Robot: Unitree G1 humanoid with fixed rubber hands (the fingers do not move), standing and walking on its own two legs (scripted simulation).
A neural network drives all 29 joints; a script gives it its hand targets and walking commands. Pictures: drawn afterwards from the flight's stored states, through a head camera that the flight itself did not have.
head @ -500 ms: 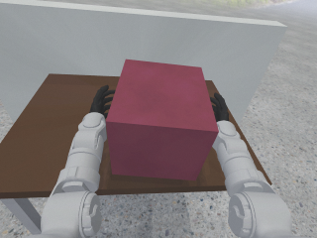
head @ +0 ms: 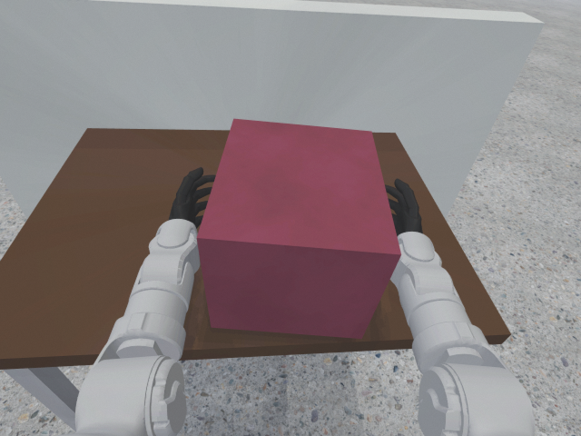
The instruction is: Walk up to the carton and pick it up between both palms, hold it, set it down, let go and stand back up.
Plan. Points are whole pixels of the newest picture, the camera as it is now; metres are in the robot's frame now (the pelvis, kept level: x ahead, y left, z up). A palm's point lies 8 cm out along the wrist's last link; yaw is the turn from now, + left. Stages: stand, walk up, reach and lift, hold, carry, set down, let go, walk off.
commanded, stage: set down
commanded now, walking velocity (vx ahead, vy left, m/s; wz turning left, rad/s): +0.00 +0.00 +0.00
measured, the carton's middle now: (295, 224) +0.43 +0.02 +0.09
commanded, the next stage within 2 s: none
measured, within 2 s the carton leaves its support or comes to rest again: rests again in 0.54 s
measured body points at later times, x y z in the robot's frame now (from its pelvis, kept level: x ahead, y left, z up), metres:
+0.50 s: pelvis -0.01 +0.00 +0.00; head -0.01 +0.03 +0.45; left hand +0.40 +0.18 +0.09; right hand +0.40 -0.14 +0.10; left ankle +0.02 +0.14 -0.75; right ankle -0.03 -0.10 -0.75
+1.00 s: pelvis -0.01 +0.01 +0.00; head +0.00 +0.02 +0.45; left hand +0.40 +0.18 +0.08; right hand +0.41 -0.15 +0.09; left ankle +0.02 +0.14 -0.75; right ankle -0.03 -0.10 -0.75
